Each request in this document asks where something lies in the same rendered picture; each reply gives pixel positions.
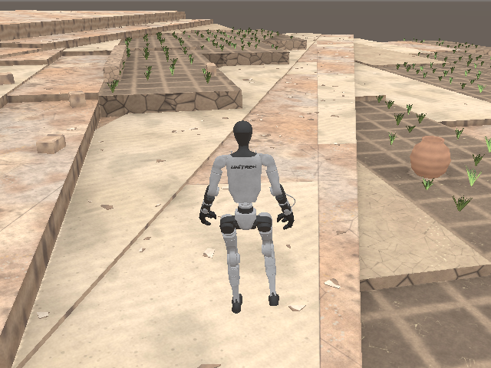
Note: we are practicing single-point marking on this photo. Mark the robot left hand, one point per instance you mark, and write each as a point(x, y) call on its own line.
point(202, 216)

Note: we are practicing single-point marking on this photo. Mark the robot left shin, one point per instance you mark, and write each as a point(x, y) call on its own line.
point(234, 277)

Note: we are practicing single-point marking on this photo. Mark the robot right hand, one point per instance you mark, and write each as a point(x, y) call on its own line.
point(289, 218)

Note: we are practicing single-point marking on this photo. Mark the robot left forearm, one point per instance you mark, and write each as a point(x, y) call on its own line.
point(207, 202)

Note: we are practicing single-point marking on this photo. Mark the robot right forearm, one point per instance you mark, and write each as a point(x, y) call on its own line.
point(283, 202)

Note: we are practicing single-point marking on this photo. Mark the right robot upper arm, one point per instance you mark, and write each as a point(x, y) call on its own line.
point(272, 173)

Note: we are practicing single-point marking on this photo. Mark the robot right foot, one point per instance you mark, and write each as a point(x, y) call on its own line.
point(273, 300)

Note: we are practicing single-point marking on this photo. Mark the left robot upper arm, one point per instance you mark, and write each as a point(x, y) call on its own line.
point(215, 176)

